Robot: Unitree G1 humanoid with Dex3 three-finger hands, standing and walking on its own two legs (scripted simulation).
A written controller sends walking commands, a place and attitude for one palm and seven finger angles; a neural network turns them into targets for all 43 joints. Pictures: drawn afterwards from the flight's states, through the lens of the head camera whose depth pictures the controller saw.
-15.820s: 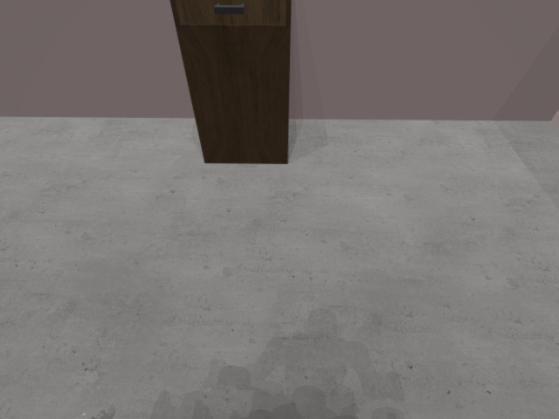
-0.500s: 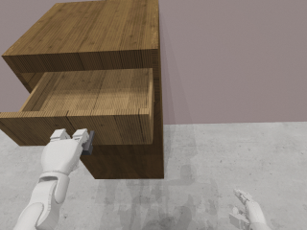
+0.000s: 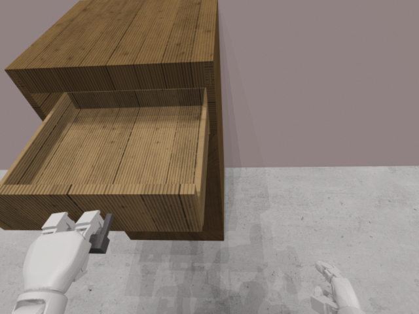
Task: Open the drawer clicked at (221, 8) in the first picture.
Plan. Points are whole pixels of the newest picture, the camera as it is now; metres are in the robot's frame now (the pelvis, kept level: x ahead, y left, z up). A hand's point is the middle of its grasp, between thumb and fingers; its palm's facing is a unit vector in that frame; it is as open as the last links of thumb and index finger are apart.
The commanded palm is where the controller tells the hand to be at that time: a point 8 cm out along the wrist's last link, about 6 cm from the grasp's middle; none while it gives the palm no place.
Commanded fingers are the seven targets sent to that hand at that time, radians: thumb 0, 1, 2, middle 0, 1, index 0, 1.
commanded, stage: pull the drawer open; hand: left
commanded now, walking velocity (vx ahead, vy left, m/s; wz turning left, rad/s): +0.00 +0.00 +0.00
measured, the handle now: (78, 231) +0.24 +0.26 +0.06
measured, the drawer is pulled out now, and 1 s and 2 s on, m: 0.29 0.30 0.29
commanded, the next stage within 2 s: open the thumb to release the handle in 0.26 s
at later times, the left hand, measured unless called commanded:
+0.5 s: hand (73, 272) +0.18 +0.25 +0.04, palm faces +0.08 -0.09 -0.99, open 5.9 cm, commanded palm +0.15 +0.25 +0.10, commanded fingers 0.00 0.34 0.66 -0.36 -1.29 -0.36 -1.29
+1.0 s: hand (73, 273) +0.17 +0.25 +0.04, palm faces +0.05 -0.10 -0.99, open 13.4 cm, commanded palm +0.16 +0.25 +0.10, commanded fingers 0.00 -0.50 0.30 -0.30 -1.20 -0.30 -1.20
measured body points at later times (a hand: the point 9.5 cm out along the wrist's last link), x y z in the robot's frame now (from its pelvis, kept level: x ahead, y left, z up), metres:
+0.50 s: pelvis -0.01 +0.01 -0.01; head +0.01 -0.03 +0.44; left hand +0.17 +0.25 +0.10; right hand +0.20 -0.22 -0.11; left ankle +0.03 +0.14 -0.71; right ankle -0.06 -0.10 -0.71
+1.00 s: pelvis -0.02 +0.00 +0.00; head +0.00 -0.03 +0.45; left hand +0.17 +0.25 +0.10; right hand +0.20 -0.22 -0.10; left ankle +0.03 +0.14 -0.71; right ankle -0.06 -0.10 -0.71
